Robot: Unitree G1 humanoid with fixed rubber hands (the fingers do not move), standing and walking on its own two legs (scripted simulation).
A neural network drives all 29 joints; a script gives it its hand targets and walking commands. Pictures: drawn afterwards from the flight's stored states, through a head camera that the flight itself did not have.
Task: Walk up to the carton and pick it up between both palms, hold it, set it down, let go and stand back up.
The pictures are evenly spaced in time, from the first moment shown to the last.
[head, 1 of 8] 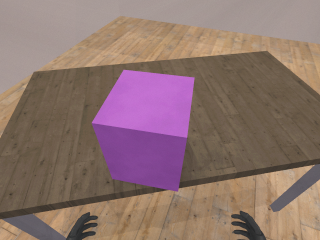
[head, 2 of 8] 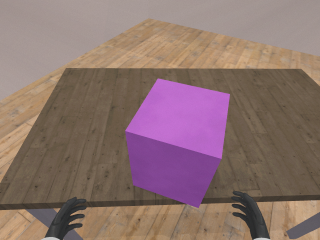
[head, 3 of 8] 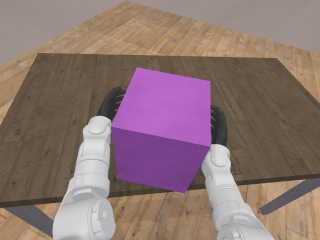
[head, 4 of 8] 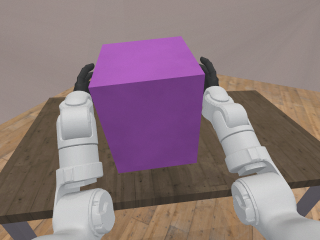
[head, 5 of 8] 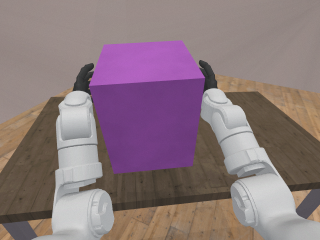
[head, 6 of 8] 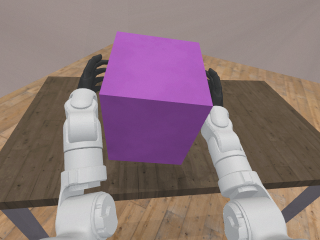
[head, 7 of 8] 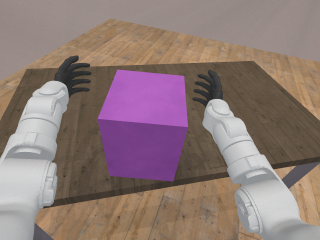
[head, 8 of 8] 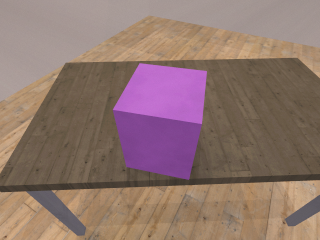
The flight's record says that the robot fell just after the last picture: no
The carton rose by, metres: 0.20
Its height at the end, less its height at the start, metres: +0.00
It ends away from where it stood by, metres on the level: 0.02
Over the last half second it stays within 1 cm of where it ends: yes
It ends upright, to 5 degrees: yes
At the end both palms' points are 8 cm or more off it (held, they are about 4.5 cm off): yes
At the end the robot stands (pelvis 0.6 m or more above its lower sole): yes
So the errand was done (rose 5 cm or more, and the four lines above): yes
